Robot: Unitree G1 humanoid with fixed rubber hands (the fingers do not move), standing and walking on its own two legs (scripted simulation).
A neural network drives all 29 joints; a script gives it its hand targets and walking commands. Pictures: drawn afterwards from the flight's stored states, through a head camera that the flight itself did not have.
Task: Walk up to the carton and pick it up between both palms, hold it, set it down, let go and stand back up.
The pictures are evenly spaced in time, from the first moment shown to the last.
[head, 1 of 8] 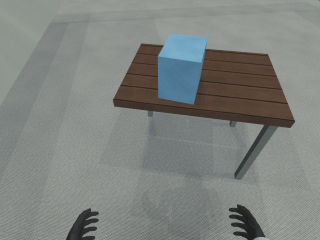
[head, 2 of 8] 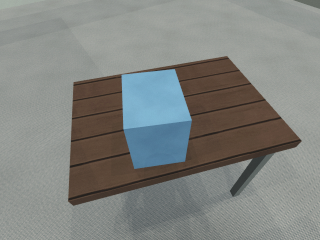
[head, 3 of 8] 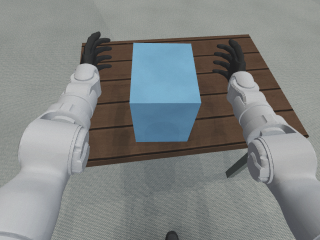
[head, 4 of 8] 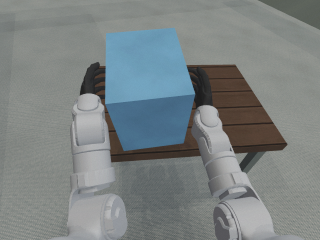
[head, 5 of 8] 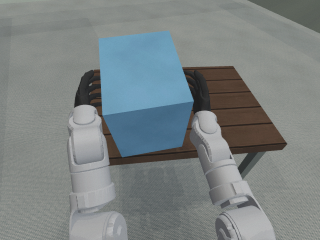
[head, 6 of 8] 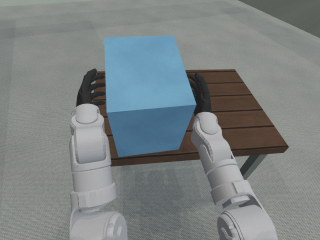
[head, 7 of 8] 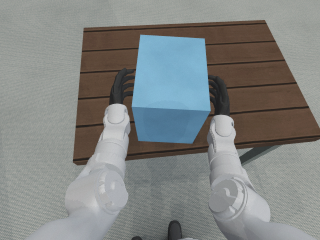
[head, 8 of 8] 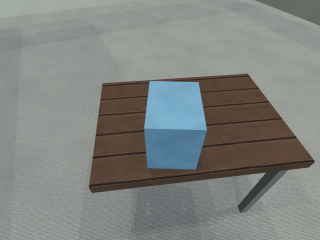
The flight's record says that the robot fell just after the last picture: no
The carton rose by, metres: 0.19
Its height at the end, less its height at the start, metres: +0.00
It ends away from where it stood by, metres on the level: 0.01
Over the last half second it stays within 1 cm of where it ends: yes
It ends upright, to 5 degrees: yes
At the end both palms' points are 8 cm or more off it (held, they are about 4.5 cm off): yes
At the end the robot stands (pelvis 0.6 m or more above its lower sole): yes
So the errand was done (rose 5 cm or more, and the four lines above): yes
